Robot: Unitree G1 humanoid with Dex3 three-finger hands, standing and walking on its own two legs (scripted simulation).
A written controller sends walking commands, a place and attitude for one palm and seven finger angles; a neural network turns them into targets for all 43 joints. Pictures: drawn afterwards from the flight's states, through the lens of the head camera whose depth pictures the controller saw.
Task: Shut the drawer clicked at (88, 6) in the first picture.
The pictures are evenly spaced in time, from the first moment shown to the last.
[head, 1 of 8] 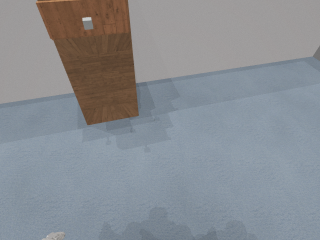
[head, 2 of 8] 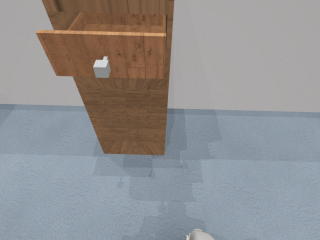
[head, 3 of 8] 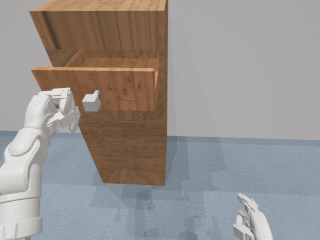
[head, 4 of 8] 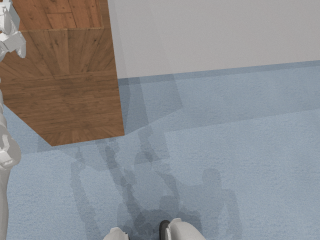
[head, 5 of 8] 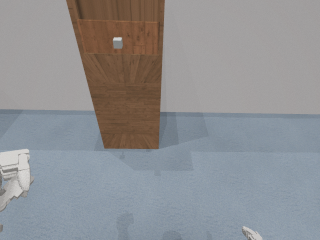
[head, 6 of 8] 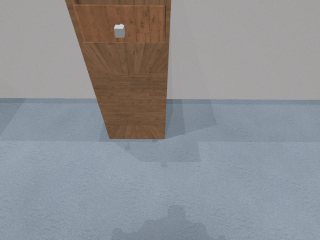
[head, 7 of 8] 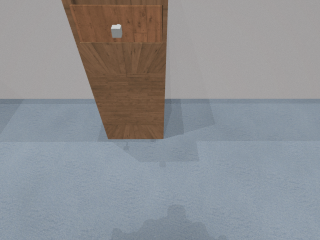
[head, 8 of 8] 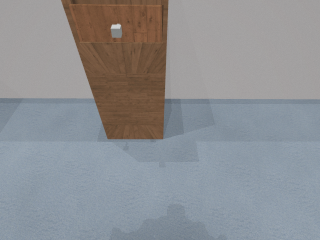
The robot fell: no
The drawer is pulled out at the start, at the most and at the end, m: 0.14 0.14 0.00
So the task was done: yes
